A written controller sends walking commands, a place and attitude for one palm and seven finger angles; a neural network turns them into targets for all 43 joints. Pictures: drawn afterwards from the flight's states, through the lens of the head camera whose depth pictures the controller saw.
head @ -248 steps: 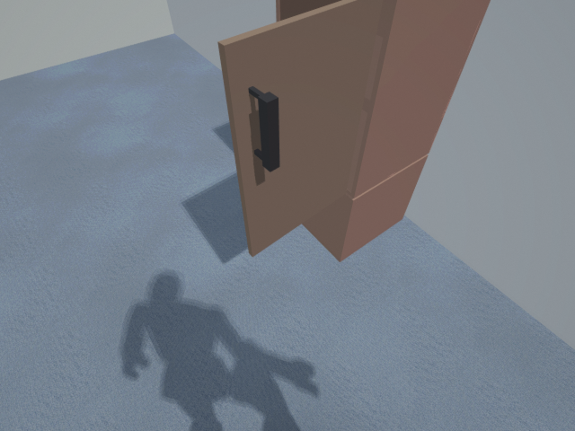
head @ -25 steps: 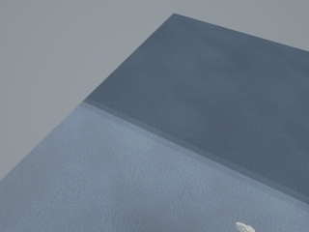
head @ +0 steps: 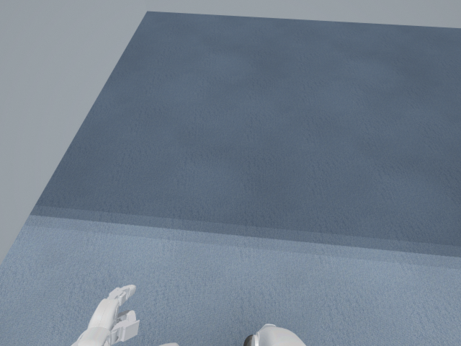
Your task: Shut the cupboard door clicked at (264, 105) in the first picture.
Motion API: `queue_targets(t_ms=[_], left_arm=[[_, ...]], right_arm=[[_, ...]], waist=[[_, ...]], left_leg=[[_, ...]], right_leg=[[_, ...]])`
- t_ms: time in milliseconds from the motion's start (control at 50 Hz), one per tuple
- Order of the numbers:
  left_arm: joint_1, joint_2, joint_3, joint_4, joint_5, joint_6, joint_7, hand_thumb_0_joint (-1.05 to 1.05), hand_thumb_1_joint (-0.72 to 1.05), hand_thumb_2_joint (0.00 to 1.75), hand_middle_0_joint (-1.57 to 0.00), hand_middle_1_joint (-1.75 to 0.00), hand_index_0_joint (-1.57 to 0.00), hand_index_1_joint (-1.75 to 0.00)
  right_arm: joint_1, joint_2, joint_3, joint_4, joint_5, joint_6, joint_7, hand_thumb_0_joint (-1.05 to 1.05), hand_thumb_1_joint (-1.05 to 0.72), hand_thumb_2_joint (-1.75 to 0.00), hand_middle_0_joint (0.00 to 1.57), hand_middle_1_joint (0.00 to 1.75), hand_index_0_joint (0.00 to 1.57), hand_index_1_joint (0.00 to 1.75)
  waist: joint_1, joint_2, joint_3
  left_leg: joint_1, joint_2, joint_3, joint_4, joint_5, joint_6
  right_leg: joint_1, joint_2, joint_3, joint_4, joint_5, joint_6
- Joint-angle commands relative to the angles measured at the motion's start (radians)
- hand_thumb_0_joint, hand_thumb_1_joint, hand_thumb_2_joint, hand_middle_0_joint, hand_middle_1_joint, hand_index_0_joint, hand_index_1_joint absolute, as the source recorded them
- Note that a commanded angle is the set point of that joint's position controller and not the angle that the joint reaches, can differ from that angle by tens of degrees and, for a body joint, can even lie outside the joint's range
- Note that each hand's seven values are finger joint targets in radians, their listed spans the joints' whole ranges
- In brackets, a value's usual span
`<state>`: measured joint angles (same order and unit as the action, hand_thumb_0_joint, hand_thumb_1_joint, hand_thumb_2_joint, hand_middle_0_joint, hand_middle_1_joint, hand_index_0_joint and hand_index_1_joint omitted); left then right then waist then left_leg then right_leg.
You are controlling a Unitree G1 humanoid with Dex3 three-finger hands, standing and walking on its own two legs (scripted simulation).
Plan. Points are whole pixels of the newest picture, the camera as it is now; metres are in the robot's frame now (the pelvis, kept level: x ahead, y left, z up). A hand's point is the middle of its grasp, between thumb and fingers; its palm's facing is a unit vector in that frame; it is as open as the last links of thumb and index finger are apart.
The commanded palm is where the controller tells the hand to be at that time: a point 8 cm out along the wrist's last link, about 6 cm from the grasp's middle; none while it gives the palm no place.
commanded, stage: walk around to get in front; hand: left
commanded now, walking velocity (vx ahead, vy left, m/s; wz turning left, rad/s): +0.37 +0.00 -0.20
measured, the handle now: out of the picture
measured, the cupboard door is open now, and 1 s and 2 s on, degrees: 94 94 94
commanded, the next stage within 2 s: walk to a spot facing it in 0.46 s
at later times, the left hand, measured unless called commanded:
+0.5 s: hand (130, 323) +0.18 +0.20 -0.17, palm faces -0.03 -0.99 -0.15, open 7.4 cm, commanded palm none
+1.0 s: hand (170, 177) +0.52 +0.16 -0.15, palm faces +0.04 -0.98 -0.17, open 7.4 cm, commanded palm none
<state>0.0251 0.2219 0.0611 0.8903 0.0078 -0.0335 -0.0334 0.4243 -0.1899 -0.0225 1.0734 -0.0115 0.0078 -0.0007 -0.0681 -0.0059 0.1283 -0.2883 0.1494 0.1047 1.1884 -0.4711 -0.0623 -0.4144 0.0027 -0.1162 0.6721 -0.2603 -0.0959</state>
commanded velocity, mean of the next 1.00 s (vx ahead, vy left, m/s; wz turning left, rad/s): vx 0.18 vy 0.00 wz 0.18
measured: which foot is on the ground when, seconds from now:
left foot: up 0.00-0.42, down 0.44-0.82, up 0.84-1.00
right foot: down 0.00-0.44, up 0.46-0.78, down 0.80-1.00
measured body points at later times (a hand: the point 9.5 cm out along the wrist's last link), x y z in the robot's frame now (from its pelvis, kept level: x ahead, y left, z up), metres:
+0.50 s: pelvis +0.24 +0.03 +0.01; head +0.27 +0.04 +0.46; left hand +0.18 +0.26 -0.15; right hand +0.37 -0.21 -0.11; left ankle +0.31 +0.12 -0.72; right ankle +0.09 -0.06 -0.65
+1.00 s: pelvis +0.40 -0.01 +0.01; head +0.43 +0.00 +0.46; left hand +0.52 +0.21 -0.13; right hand +0.37 -0.25 -0.13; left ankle +0.38 +0.10 -0.67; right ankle +0.41 -0.14 -0.72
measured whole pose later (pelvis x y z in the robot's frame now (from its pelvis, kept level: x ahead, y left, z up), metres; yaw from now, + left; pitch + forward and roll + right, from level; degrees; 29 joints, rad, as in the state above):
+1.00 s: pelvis +0.40 -0.01 +0.01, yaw +4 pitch +0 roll +0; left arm 0.08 0.17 0.04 0.96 0.02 -0.02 0.02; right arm 0.33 -0.16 -0.04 1.06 -0.01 0.05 0.01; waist -0.06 -0.04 0.06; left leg -0.43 0.07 0.11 0.95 -0.51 -0.06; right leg -0.26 -0.15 -0.22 0.57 -0.29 0.02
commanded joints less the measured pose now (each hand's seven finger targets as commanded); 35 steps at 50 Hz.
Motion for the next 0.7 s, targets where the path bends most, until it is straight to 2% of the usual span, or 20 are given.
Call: queue_targets(t_ms=[0,20,60,120,200,300,320,340,360,380,400,420,440,460,500,520,560,580,620,680], left_arm=[[0.166,0.127,0.026,0.005,0.0,-0.015,0.029,0.0,0.9,0.9,-0.2,-0.3,-0.2,-0.3],[0.16,0.12,0.026,0.013,0.006,-0.023,0.032,0.0,0.9,0.9,-0.2,-0.3,-0.2,-0.3],[0.186,0.109,0.024,0.032,0.008,-0.035,0.028,0.0,0.9,0.9,-0.2,-0.3,-0.2,-0.3],[0.257,0.093,0.028,0.077,0.007,-0.048,0.025,0.0,0.9,0.9,-0.2,-0.3,-0.2,-0.3],[0.332,0.086,0.017,0.117,0.006,-0.056,0.025,0.0,0.9,0.9,-0.2,-0.3,-0.2,-0.3],[0.397,0.104,0.009,0.165,0.01,-0.056,0.036,0.0,0.9,0.9,-0.2,-0.3,-0.2,-0.3],[0.405,0.107,0.009,0.174,0.012,-0.056,0.039,0.0,0.9,0.9,-0.2,-0.3,-0.2,-0.3],[0.393,0.113,0.01,0.175,0.009,-0.056,0.039,0.0,0.9,0.9,-0.2,-0.3,-0.2,-0.3],[0.371,0.113,0.011,0.174,0.006,-0.057,0.04,0.0,0.9,0.9,-0.2,-0.3,-0.2,-0.3],[0.36,0.101,0.011,0.168,0.002,-0.057,0.037,0.0,0.9,0.9,-0.2,-0.3,-0.2,-0.3],[0.389,0.054,0.004,0.149,-0.006,-0.057,0.03,0.0,0.9,0.9,-0.2,-0.3,-0.2,-0.3],[0.369,0.04,-0.012,0.121,-0.01,-0.063,0.025,0.0,0.9,0.9,-0.2,-0.3,-0.2,-0.3],[0.304,0.063,0.001,0.109,-0.001,-0.056,0.031,0.0,0.9,0.9,-0.2,-0.3,-0.2,-0.3],[0.264,0.047,0.004,0.11,0.01,-0.05,0.029,0.0,0.9,0.9,-0.2,-0.3,-0.2,-0.3],[0.263,0.015,0.009,0.12,0.019,-0.022,0.012,0.0,0.9,0.9,-0.2,-0.3,-0.2,-0.3],[0.293,-0.001,0.009,0.127,0.021,-0.008,0.005,0.0,0.9,0.9,-0.2,-0.3,-0.2,-0.3],[0.299,-0.026,0.003,0.126,0.018,0.004,0.004,0.0,0.9,0.9,-0.2,-0.3,-0.2,-0.3],[0.293,-0.033,-0.002,0.126,0.016,0.007,0.006,0.0,0.9,0.9,-0.2,-0.3,-0.2,-0.3],[0.259,-0.047,-0.009,0.117,0.018,0.006,0.01,0.0,0.9,0.9,-0.2,-0.3,-0.2,-0.3],[0.211,-0.031,-0.016,0.108,0.017,0.002,0.017,0.0,0.9,0.9,-0.2,-0.3,-0.2,-0.3]], right_arm=[[-0.092,-0.1,-0.037,-0.124,-0.017,-0.038,-0.007,0.0,-0.9,-0.9,0.2,0.3,0.2,0.3],[-0.049,-0.082,-0.034,-0.108,-0.019,-0.032,-0.004,0.0,-0.9,-0.9,0.2,0.3,0.2,0.3],[-0.038,-0.065,-0.035,-0.099,-0.023,-0.023,0.004,0.0,-0.9,-0.9,0.2,0.3,0.2,0.3],[-0.128,-0.053,-0.039,-0.125,-0.021,-0.029,0.014,0.0,-0.9,-0.9,0.2,0.3,0.2,0.3],[-0.289,-0.061,-0.037,-0.182,-0.018,-0.042,0.022,0.0,-0.9,-0.9,0.2,0.3,0.2,0.3],[-0.416,-0.059,-0.032,-0.211,-0.011,-0.057,0.031,0.0,-0.9,-0.9,0.2,0.3,0.2,0.3],[-0.416,-0.062,-0.034,-0.208,-0.012,-0.06,0.031,0.0,-0.9,-0.9,0.2,0.3,0.2,0.3],[-0.378,-0.067,-0.034,-0.193,-0.014,-0.063,0.027,0.0,-0.9,-0.9,0.2,0.3,0.2,0.3],[-0.283,-0.083,-0.038,-0.158,-0.018,-0.069,0.017,0.0,-0.9,-0.9,0.2,0.3,0.2,0.3],[-0.139,-0.124,-0.048,-0.112,-0.025,-0.075,0.006,0.0,-0.9,-0.9,0.2,0.3,0.2,0.3],[0.02,-0.231,-0.074,-0.072,-0.04,-0.083,-0.006,0.0,-0.9,-0.9,0.2,0.3,0.2,0.3],[0.111,-0.284,-0.077,-0.064,-0.031,-0.074,-0.013,0.0,-0.9,-0.9,0.2,0.3,0.2,0.3],[0.057,-0.25,-0.073,-0.075,-0.026,-0.065,-0.016,0.0,-0.9,-0.9,0.2,0.3,0.2,0.3],[-0.022,-0.201,-0.061,-0.086,-0.024,-0.071,-0.017,0.0,-0.9,-0.9,0.2,0.3,0.2,0.3],[-0.097,-0.123,-0.038,-0.104,-0.02,-0.086,-0.021,0.0,-0.9,-0.9,0.2,0.3,0.2,0.3],[-0.118,-0.103,-0.033,-0.095,-0.018,-0.092,-0.024,0.0,-0.9,-0.9,0.2,0.3,0.2,0.3],[-0.093,-0.096,-0.024,-0.072,-0.015,-0.098,-0.028,0.0,-0.9,-0.9,0.2,0.3,0.2,0.3],[-0.092,-0.1,-0.023,-0.065,-0.013,-0.095,-0.027,0.0,-0.9,-0.9,0.2,0.3,0.2,0.3],[-0.079,-0.085,-0.027,-0.052,-0.014,-0.087,-0.027,0.0,-0.9,-0.9,0.2,0.3,0.2,0.3],[-0.05,-0.115,-0.028,-0.032,-0.01,-0.07,-0.028,0.0,-0.9,-0.9,0.2,0.3,0.2,0.3]], waist=[[0.059,-0.094,-0.107],[0.033,-0.11,-0.124],[0.023,-0.088,-0.142],[0.051,-0.083,-0.141],[0.093,-0.082,-0.102],[0.122,-0.118,-0.079],[0.114,-0.109,-0.078],[0.085,-0.097,-0.083],[0.036,-0.08,-0.113],[-0.022,-0.037,-0.188],[-0.069,0.138,-0.32],[-0.081,0.258,-0.362],[-0.064,0.135,-0.252],[-0.028,0.072,-0.158],[0.029,0.104,-0.046],[0.058,0.136,-0.045],[0.072,0.144,-0.092],[0.079,0.153,-0.1],[0.069,0.147,-0.089],[0.06,0.112,-0.116]], left_leg=[[-0.274,0.045,-0.086,0.036,0.166,-0.003],[-0.243,0.036,-0.076,-0.022,0.177,-0.003],[-0.232,0.019,-0.056,-0.11,0.226,-0.007],[-0.292,0.002,-0.055,-0.213,0.287,-0.011],[-0.371,-0.015,-0.054,-0.356,0.296,-0.009],[-0.302,-0.059,-0.025,-0.526,0.243,0.02],[-0.251,-0.073,-0.013,-0.573,0.23,0.028],[-0.16,-0.1,0.011,-0.623,0.249,0.038],[-0.002,-0.128,0.03,-0.695,0.289,0.054],[0.26,-0.095,-0.011,-0.724,0.347,0.086],[0.537,0.168,-0.341,-0.724,0.377,0.191],[0.59,0.362,-0.557,-0.838,0.446,0.295],[0.458,0.376,-0.552,-0.888,0.395,0.32],[0.302,0.321,-0.468,-0.923,0.333,0.285],[0.118,0.244,-0.305,-0.986,0.315,0.212],[0.099,0.214,-0.208,-0.988,0.362,0.183],[0.105,0.159,-0.105,-0.962,0.604,0.185],[0.077,0.136,-0.067,-0.952,0.665,0.185],[0.051,0.097,-0.049,-0.926,0.734,0.186],[0.034,0.085,-0.1,-0.86,0.731,0.186]], right_leg=[[0.174,-0.272,0.337,-0.475,0.081,-0.079],[0.163,-0.243,0.292,-0.471,0.116,-0.077],[0.161,-0.207,0.249,-0.474,0.133,-0.08],[0.241,-0.196,0.278,-0.486,0.14,-0.091],[0.371,-0.22,0.305,-0.476,0.249,-0.107],[0.462,-0.244,0.308,-0.415,0.473,-0.089],[0.458,-0.244,0.304,-0.381,0.521,-0.08],[0.426,-0.23,0.274,-0.334,0.595,-0.066],[0.37,-0.194,0.239,-0.229,0.68,-0.041],[0.223,-0.151,0.202,-0.045,0.634,-0.004],[-0.034,-0.044,0.123,0.239,0.301,0.047],[-0.163,0.029,0.097,0.545,-0.247,0.059],[-0.221,-0.027,0.152,0.649,-0.261,0.054],[-0.25,-0.061,0.155,0.671,-0.194,0.063],[-0.217,-0.104,0.162,0.624,-0.073,0.078],[-0.196,-0.109,0.152,0.58,-0.043,0.088],[-0.132,-0.102,0.122,0.429,-0.026,0.098],[-0.074,-0.106,0.093,0.327,-0.014,0.103],[0.001,-0.082,0.035,0.157,0.029,0.111],[0.129,-0.039,-0.004,0.003,0.093,0.116]])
